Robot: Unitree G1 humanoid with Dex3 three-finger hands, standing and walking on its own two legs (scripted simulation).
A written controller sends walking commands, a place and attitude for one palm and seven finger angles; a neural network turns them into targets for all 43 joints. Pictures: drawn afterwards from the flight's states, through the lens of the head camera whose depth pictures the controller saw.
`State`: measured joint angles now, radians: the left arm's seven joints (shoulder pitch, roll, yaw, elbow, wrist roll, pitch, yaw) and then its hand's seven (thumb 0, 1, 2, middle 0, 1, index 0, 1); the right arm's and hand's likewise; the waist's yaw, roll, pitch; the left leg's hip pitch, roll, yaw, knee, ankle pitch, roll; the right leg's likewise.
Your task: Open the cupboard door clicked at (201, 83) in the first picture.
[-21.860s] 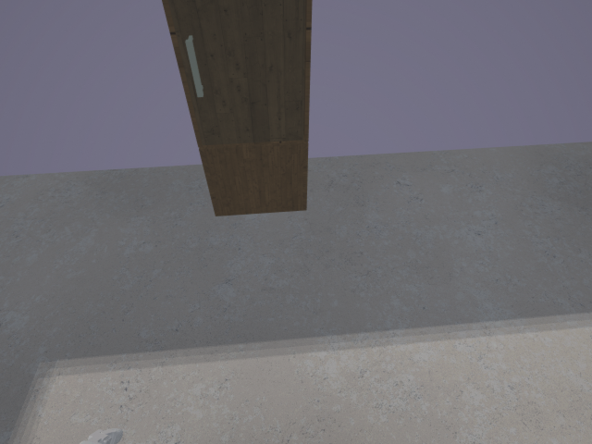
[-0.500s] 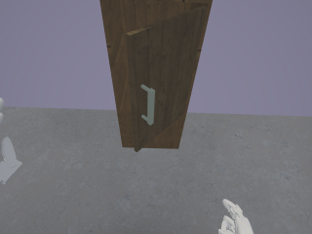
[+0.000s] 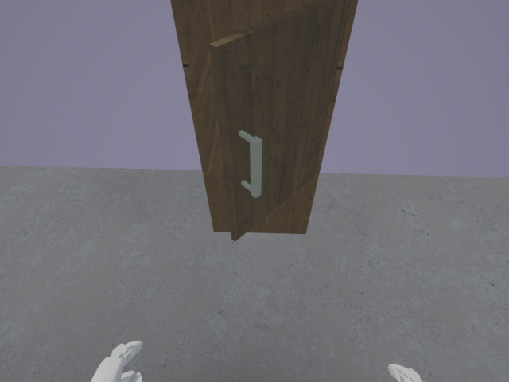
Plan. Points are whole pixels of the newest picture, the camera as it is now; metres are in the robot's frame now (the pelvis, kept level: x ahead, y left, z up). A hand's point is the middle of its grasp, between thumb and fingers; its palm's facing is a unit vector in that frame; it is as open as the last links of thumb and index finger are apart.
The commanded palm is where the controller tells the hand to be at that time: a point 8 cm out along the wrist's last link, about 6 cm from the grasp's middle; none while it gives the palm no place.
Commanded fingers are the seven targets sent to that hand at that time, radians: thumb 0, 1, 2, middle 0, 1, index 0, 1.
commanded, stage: let the arm hang, fingers relaxed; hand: left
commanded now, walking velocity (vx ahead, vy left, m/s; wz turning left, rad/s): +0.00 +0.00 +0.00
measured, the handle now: (250, 165) +0.57 +0.03 -0.02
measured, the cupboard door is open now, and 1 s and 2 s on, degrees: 47 47 47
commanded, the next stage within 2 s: look to check the result in 0.88 s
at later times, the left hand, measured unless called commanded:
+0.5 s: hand out of the picture -0.04 +0.18 -0.16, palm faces +0.03 -0.97 -0.24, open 7.4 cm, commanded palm none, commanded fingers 0.00 0.90 0.90 -0.20 -0.30 -0.20 -0.30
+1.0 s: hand out of the picture -0.01 +0.16 -0.16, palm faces +0.05 -0.98 -0.19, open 7.4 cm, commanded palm none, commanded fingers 0.00 0.90 0.90 -0.20 -0.30 -0.20 -0.30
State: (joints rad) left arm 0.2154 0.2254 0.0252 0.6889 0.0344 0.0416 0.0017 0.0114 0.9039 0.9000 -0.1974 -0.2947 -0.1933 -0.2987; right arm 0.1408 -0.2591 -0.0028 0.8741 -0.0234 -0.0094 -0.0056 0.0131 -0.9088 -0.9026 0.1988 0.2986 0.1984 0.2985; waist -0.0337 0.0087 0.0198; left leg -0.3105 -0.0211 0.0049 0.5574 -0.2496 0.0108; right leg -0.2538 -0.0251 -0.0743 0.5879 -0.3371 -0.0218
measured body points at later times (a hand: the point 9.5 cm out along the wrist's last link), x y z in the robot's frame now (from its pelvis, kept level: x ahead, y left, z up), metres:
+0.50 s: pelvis +0.00 +0.00 +0.01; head +0.01 -0.01 +0.46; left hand -0.04 +0.24 -0.14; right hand -0.02 -0.20 -0.16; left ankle +0.03 +0.11 -0.73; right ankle -0.02 -0.10 -0.73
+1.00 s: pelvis +0.00 +0.00 +0.01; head +0.02 -0.01 +0.46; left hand -0.01 +0.21 -0.15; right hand -0.02 -0.21 -0.16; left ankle +0.03 +0.11 -0.73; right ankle -0.02 -0.10 -0.73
